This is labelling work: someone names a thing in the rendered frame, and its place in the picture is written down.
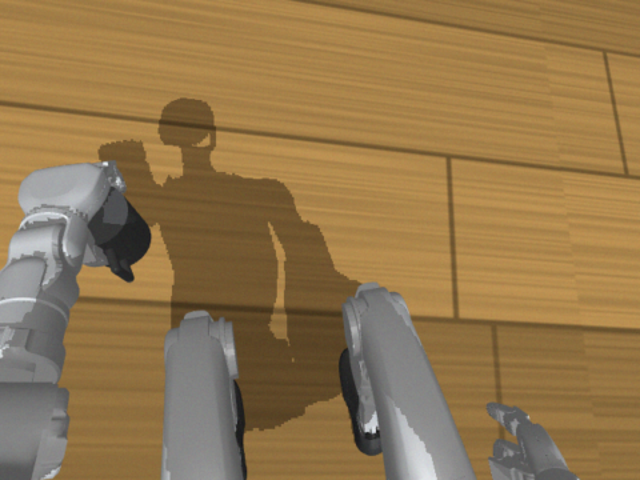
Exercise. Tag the left robot arm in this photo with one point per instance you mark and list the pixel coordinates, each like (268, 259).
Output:
(38, 287)

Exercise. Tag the right robot foot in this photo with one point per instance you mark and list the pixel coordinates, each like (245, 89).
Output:
(367, 443)

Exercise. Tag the right robot hand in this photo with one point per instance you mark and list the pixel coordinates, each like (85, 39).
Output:
(535, 452)

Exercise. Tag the left robot hand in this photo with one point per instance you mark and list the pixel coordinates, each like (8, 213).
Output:
(79, 188)

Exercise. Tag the mug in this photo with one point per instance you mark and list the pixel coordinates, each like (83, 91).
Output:
(121, 232)

